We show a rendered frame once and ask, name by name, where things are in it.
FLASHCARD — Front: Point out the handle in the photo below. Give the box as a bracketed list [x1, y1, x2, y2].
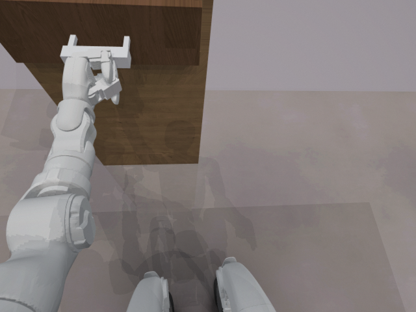
[60, 34, 131, 68]

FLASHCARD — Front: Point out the robot right thigh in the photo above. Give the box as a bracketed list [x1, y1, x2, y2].
[216, 262, 276, 312]

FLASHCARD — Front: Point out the cabinet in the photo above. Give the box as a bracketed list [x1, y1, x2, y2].
[24, 0, 213, 166]

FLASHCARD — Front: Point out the right robot shin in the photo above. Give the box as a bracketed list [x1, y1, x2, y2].
[221, 257, 237, 312]

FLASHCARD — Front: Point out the left robot forearm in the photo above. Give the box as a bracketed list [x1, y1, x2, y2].
[6, 99, 97, 253]

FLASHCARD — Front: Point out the robot left hand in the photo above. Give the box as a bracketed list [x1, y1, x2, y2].
[62, 47, 122, 110]

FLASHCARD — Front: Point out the left robot upper arm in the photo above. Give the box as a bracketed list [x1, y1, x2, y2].
[0, 193, 96, 312]

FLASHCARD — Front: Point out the drawer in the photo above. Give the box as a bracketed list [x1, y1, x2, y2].
[0, 0, 202, 66]

